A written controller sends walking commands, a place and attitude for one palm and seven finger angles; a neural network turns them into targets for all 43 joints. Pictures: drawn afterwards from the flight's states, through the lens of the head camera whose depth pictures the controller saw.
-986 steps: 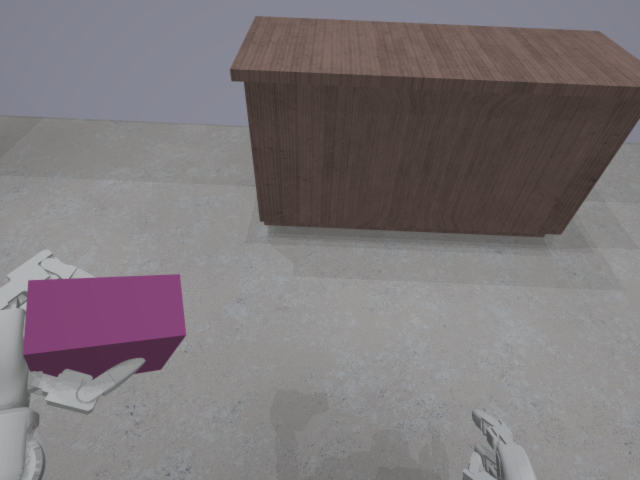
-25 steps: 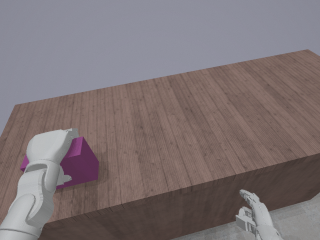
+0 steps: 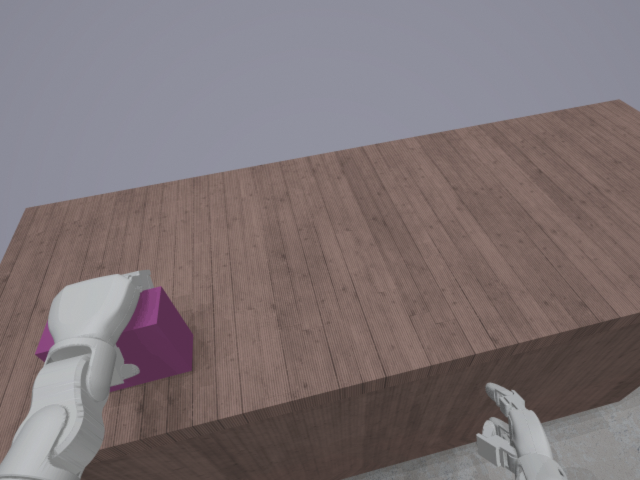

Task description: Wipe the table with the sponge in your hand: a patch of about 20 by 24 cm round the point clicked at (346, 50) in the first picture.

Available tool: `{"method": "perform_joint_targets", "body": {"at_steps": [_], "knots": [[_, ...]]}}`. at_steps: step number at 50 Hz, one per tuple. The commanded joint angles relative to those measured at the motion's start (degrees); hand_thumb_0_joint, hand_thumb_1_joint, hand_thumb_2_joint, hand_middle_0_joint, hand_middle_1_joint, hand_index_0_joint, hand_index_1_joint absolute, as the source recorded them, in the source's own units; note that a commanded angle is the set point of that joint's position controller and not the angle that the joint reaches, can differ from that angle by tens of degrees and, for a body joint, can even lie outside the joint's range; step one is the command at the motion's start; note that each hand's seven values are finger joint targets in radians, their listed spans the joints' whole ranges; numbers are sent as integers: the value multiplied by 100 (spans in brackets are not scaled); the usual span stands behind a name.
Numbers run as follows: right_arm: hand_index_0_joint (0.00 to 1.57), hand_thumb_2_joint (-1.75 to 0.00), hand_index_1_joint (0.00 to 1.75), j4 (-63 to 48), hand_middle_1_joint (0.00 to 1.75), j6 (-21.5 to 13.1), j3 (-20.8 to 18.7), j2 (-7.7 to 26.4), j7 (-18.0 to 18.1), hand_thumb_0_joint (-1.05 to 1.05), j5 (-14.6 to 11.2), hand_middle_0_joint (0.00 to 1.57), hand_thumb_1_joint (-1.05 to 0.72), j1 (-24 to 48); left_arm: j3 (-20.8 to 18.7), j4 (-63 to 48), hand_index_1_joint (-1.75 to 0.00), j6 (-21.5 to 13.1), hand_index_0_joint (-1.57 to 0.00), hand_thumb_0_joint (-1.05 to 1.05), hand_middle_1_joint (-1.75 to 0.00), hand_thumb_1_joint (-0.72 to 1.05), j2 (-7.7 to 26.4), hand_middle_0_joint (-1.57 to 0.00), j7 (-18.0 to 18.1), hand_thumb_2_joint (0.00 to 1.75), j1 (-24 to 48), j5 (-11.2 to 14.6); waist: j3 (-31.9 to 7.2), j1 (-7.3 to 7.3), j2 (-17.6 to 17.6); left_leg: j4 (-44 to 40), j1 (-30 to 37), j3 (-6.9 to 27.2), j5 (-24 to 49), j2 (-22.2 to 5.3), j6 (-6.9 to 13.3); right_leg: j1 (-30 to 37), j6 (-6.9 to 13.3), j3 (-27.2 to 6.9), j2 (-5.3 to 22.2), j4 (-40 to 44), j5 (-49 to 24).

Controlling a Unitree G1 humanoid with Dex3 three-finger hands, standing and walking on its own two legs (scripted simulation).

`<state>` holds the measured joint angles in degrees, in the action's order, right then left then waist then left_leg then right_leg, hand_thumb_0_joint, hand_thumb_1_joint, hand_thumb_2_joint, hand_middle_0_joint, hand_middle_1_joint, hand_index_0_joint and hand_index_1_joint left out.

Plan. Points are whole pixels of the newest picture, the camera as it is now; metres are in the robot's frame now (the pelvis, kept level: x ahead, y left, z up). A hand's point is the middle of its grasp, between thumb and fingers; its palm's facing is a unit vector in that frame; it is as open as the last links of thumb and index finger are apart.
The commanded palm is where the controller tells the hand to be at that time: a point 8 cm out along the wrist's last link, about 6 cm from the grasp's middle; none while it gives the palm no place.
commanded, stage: lower the sponge onto the table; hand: left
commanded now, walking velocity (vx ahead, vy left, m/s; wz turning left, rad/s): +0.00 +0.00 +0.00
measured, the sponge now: (130, 350) +0.24 +0.30 +0.02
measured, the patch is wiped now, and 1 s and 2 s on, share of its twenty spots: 0.00 0.15 0.30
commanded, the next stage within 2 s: wipe forward along the first lane in 0.28 s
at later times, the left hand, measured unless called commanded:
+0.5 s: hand (126, 330) +0.25 +0.30 +0.06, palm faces -0.05 -0.05 -1.00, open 9.7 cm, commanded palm +0.23 +0.29 +0.10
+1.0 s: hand (129, 293) +0.30 +0.32 +0.05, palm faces -0.11 -0.02 -0.99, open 9.7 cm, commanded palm +0.28 +0.32 +0.08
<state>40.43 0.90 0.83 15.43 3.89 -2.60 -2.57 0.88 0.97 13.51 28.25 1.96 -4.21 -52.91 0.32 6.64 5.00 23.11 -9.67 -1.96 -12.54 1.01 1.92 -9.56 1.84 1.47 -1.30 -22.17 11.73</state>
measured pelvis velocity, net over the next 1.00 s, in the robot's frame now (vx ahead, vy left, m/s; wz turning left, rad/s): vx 0.00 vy -0.01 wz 0.01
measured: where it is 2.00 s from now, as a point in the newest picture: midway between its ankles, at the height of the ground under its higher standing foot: outside the picture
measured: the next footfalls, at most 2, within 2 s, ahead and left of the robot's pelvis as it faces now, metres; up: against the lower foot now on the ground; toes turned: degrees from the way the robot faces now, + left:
none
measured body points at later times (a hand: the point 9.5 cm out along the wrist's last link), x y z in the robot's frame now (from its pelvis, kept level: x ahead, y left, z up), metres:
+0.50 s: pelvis +0.00 +0.00 +0.00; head +0.00 -0.04 +0.45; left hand +0.25 +0.30 +0.11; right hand +0.23 -0.22 -0.10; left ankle +0.00 +0.10 -0.74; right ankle +0.00 -0.10 -0.74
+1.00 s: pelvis +0.00 -0.01 -0.01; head +0.02 -0.04 +0.44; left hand +0.30 +0.32 +0.11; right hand +0.17 -0.27 -0.12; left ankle +0.00 +0.10 -0.74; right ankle +0.00 -0.10 -0.74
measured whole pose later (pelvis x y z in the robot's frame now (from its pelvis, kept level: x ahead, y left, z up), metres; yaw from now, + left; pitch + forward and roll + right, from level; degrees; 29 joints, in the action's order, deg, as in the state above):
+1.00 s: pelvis +0.00 -0.01 -0.01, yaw +0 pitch +4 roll +0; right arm 41.3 2.6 -0.2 17.4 4.1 -4.4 -8.2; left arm -1.7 25.0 9.0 31.4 2.4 13.2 -54.9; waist -2.9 3.5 4.3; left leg 28.2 -18.8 -1.2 -13.9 0.2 1.3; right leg -18.4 2.6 2.2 -2.0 -26.9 13.1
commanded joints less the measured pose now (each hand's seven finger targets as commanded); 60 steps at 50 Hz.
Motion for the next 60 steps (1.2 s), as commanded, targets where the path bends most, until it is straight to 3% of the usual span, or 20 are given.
{"method": "perform_joint_targets", "body": {"at_steps": [1, 4, 12, 14, 15, 20, 23, 29, 30, 32, 34, 38, 39, 43, 44, 47, 53, 54, 56, 60], "knots": [[20, -90, 30, -951, 30, -267, -200, 595, -27, 0, 25, 20, -90, 1046, -633, -1006, -160, 70, -120, 0, -160, 10, 1136, -120, 271, 130, 1009, -112, -1242, 31, -184, -149, 488, 635, 1610, -20, -19, 177, 297, -603, 31, 235, -992], [20, -90, 30, -979, 30, -241, -165, 618, -19, 0, -3, 20, -90, 1159, -674, -1041, -160, 146, -120, 0, -160, 10, 1271, -120, 283, 130, 1312, -97, -1102, 13, -217, -235, 437, 662, 1288, -21, -11, 71, 320, -693, -9, 269, -673], [20, -90, 30, -895, 30, -203, -182, 606, -19, 0, -12, 20, -90, 1035, -275, -530, -160, 188, -120, 0, -160, 10, 853, -120, 235, 130, 1378, -156, -1013, -75, -366, -222, 328, 607, 1094, -19, -10, -73, 264, -532, -2, 294, -522], [20, -90, 30, -952, 30, -224, -166, 619, -14, 0, -17, 20, -90, 1086, -449, -649, -160, 170, -120, 0, -160, 10, 1061, -120, 255, 130, 1391, -144, -1078, -16, -303, -234, 366, 637, 1062, -5, 8, -43, 306, -657, -32, 264, -486], [20, -90, 30, -971, 30, -242, -176, 580, -16, 0, -22, 20, -90, 1023, -201, -594, -160, 155, -120, 0, -160, 10, 747, -120, 247, 130, 1387, -141, -1182, -72, -309, -191, 336, 577, 1129, -9, 25, -9, 274, -512, -8, 214, -574], [20, -90, 30, -951, 30, -210, -199, 608, -58, 0, -8, 20, -90, 982, -253, -511, -160, 115, -120, 0, -160, 10, 734, -120, 260, 130, 1169, -121, -1202, -74, -471, -129, 258, 567, 1213, -12, 16, 1, 260, -518, -9, 167, -753], [20, -90, 30, -819, 30, -148, -216, 661, -9, 0, -21, 20, -90, 934, -414, -33, -160, 167, -120, 0, -160, 10, 954, -120, 272, 130, 1335, -141, -939, -103, -718, -132, 112, 549, 958, 17, 11, -129, 219, -565, 3, 275, -574], [20, -90, 30, -764, 30, -164, -200, 717, 40, 0, -67, 20, -90, 811, -478, 366, -160, 118, -120, 0, -160, 10, 1179, -120, 243, 130, 1873, -214, -1113, -157, -557, -65, 63, 509, 895, 71, 41, -173, 268, -667, -20, 214, -599], [20, -90, 30, -805, 30, -170, -211, 670, 36, 0, -71, 20, -90, 754, -224, 456, -160, 107, -120, 0, -160, 10, 866, -120, 212, 130, 1854, -218, -1167, -192, -568, -29, 14, 474, 921, 68, 60, -151, 236, -507, 0, 169, -631], [20, -90, 30, -774, 30, -156, -227, 691, 38, 0, -73, 20, -90, 703, -192, 674, -160, 68, -120, 0, -160, 10, 857, -120, 173, 130, 1897, -216, -1087, -214, -668, 15, -38, 460, 930, 78, 60, -212, 213, -534, 9, 171, -745], [20, -90, 30, -739, 30, -145, -213, 749, 68, 0, -88, 20, -90, 645, -508, 880, -160, 23, -120, 0, -160, 10, 1272, -120, 173, 130, 2137, -206, -1068, -213, -680, 15, -122, 482, 772, 91, 74, -265, 238, -631, -13, 173, -601], [20, -90, 30, -702, 30, -107, -253, 761, 81, 0, -118, 20, -90, 430, -262, 1476, -160, -90, -120, 0, -160, 10, 1086, -120, 83, 130, 2437, -259, -1026, -313, -813, 95, -335, 405, 620, 105, 79, -389, 170, -514, 22, 164, -518], [20, -90, 30, -711, 30, -132, -260, 806, 81, 0, -126, 20, -90, 378, -508, 1466, -160, -166, -120, 0, -160, 10, 1371, -120, 104, 130, 2542, -263, -1135, -295, -749, 114, -325, 411, 619, 106, 94, -364, 209, -592, 3, 118, -533], [20, -90, 30, -731, 30, -81, -300, 825, 53, 0, -132, 20, -90, 198, -436, 1955, -160, -293, -120, 0, -160, 10, 1263, -120, 69, 130, 2315, -258, -1180, -294, -812, 246, -563, 346, 733, 129, 89, -280, 161, -544, 50, 18, -913], [20, -90, 30, -705, 30, -93, -300, 875, 54, 0, -146, 20, -90, 160, -634, 1941, -160, -362, -120, 0, -160, 10, 1535, -120, 88, 130, 2575, -259, -1246, -318, -833, 250, -591, 371, 695, 116, 103, -313, 198, -627, 28, -8, -875], [20, -90, 30, -713, 30, -63, -336, 872, 32, 0, -153, 20, -90, 39, -470, 2268, -160, -426, -120, 0, -160, 10, 1333, -120, 99, 130, 2485, -291, -1112, -339, -780, 300, -712, 340, 625, 113, 93, -464, 173, -518, 39, -22, -791], [20, -90, 30, -649, 30, -33, -385, 929, 63, 0, -185, 20, -90, -182, -506, 2669, -160, -533, -120, 0, -160, 10, 1532, -120, 176, 130, 3078, -305, -1206, -441, -884, 346, -854, 300, 400, 88, 128, -604, 129, -516, 57, -5, -533], [20, -90, 30, -630, 30, -50, -367, 959, 76, 0, -210, 20, -90, -194, -689, 2698, -160, -577, -120, 0, -160, 10, 1796, -120, 187, 130, 3301, -278, -1228, -452, -904, 327, -887, 324, 357, 88, 141, -598, 154, -570, 44, -5, -473], [20, -90, 30, -608, 30, -38, -384, 946, 73, 0, -201, 20, -90, -316, -449, 2924, -160, -611, -120, 0, -160, 10, 1587, -120, 189, 130, 3435, -348, -1326, -501, -824, 366, -900, 281, 378, 77, 137, -612, 128, -463, 69, -43, -510], [20, -90, 30, -589, 30, 12, -399, 973, 61, 0, -203, 20, -90, -443, -542, 3227, -160, -687, -120, 0, -160, 10, 1768, -120, 185, 130, 3599, -380, -1470, -492, -726, 394, -934, 293, 485, 68, 147, -553, 151, -436, 70, -97, -645]]}}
